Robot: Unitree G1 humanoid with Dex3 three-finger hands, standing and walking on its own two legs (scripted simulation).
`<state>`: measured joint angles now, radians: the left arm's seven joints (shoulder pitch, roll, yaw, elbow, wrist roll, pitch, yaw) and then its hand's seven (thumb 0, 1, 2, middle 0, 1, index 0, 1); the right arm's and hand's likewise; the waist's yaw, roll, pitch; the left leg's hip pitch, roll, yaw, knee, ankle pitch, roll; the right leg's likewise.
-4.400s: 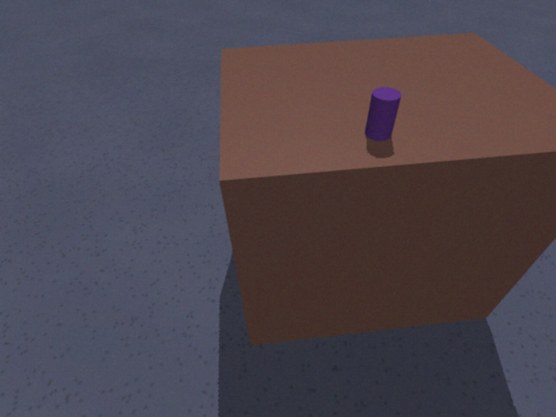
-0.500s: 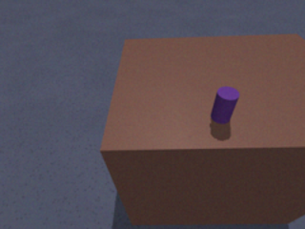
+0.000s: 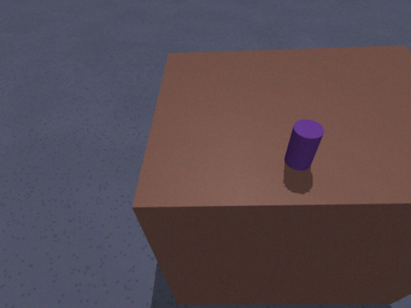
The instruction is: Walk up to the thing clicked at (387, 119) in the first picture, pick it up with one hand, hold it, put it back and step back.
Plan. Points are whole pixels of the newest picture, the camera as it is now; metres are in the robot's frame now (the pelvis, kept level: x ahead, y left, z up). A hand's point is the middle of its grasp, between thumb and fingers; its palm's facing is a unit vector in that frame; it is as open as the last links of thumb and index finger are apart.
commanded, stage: stand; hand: right
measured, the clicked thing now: (302, 145) +0.46 -0.18 +0.07
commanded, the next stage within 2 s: rise first in 1.52 s
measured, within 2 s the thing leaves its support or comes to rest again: neither
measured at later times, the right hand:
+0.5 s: hand out of the picture +0.05 -0.26 -0.16, palm faces -0.01 +0.94 -0.34, open 7.3 cm
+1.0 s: hand out of the picture +0.06 -0.25 -0.16, palm faces -0.02 +0.94 -0.34, open 7.3 cm
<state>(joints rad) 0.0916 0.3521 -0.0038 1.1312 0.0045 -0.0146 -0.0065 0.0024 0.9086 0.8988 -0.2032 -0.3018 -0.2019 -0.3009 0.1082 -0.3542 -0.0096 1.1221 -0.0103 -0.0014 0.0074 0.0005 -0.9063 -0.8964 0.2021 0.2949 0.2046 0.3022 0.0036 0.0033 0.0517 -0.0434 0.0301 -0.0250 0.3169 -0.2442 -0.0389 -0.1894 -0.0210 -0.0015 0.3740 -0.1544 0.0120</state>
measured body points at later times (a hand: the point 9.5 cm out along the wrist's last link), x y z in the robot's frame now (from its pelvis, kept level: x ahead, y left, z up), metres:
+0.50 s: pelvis -0.01 +0.00 +0.00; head +0.00 -0.01 +0.45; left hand +0.07 +0.30 -0.13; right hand +0.05 -0.31 -0.14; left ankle -0.04 +0.15 -0.75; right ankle +0.03 -0.13 -0.75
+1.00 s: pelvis +0.00 +0.00 +0.00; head +0.01 +0.00 +0.45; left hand +0.08 +0.31 -0.13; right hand +0.06 -0.30 -0.14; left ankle -0.04 +0.15 -0.75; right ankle +0.03 -0.13 -0.75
